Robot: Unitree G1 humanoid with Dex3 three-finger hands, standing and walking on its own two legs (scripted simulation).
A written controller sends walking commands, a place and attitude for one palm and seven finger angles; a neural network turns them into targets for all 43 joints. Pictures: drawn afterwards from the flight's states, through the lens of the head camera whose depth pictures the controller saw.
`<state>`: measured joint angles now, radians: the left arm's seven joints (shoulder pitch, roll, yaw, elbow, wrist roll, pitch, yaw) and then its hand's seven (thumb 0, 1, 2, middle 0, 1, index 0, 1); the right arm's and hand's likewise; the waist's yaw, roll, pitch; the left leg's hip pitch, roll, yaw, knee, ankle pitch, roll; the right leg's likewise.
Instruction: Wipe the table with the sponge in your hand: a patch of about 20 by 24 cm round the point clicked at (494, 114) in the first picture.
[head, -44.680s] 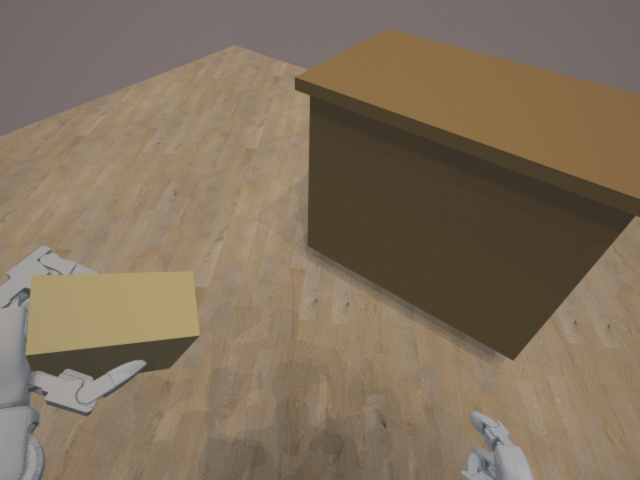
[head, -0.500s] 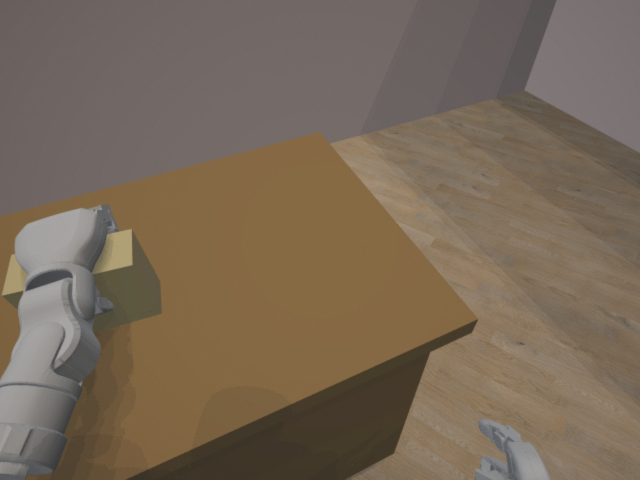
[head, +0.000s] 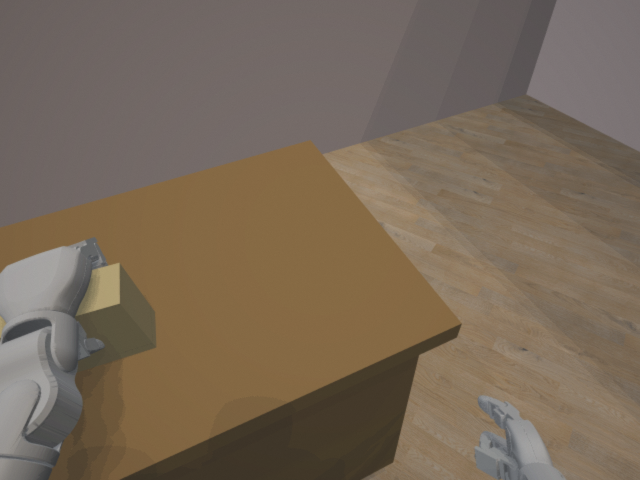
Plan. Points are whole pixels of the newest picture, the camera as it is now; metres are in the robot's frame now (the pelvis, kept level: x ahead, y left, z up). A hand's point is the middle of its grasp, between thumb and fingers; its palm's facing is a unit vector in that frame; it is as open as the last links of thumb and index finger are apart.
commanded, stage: wipe back along the first lane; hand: left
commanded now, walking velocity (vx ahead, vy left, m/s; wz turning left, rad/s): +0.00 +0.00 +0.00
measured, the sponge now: (90, 331) +0.26 +0.34 +0.06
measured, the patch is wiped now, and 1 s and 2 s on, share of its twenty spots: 0.90 0.90 0.90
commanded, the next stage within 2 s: lift the sponge slowly off the table in 0.62 s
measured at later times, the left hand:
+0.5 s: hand (73, 340) +0.22 +0.30 +0.12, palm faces +0.13 -0.06 -0.99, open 10.1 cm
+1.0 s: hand (77, 350) +0.21 +0.29 +0.12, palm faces +0.14 -0.08 -0.99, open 10.1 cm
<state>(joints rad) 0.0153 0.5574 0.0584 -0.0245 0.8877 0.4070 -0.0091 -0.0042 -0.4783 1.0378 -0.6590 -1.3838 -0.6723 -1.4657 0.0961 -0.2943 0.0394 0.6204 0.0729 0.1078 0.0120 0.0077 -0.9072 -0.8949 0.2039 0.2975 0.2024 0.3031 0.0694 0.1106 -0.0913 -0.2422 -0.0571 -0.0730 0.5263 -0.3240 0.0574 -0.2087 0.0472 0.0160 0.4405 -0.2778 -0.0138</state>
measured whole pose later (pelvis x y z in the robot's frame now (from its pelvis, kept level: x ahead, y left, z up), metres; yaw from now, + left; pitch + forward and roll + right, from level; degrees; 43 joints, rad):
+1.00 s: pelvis -0.01 +0.00 +0.00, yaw +0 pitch +0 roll -1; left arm 0.19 0.50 -0.01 -0.30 0.90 0.53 0.01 0.01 -0.49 1.04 -0.66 -1.37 -0.71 -1.40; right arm 0.06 -0.26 0.06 0.61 0.07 0.10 -0.02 0.01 -0.91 -0.89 0.20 0.30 0.20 0.30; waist 0.11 0.11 -0.08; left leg -0.22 -0.06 -0.06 0.55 -0.32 0.05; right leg -0.21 0.05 0.02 0.49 -0.29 -0.02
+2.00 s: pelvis -0.04 -0.03 +0.00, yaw +0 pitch -3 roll +0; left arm 0.05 0.59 -0.01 -0.24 0.83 0.50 -0.12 0.00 -0.52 1.04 -0.71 -1.32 -0.76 -1.35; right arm 0.03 -0.28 0.07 0.63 0.07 0.06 -0.06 0.01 -0.91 -0.89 0.21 0.30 0.20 0.30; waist 0.13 0.11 -0.04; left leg -0.17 -0.04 -0.08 0.49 -0.26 0.02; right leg -0.16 0.06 0.00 0.46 -0.25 -0.05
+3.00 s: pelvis -0.05 -0.03 +0.00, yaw +1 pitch -3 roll +0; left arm -0.05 0.65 0.04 -0.27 0.77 0.53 -0.18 -0.01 -0.52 1.05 -0.72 -1.33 -0.76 -1.35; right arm 0.03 -0.29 0.09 0.61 0.08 0.06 -0.08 0.01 -0.90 -0.89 0.21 0.30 0.20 0.30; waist 0.14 0.12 -0.04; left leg -0.20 -0.05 -0.09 0.49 -0.25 0.02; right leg -0.19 0.05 0.00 0.48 -0.24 -0.05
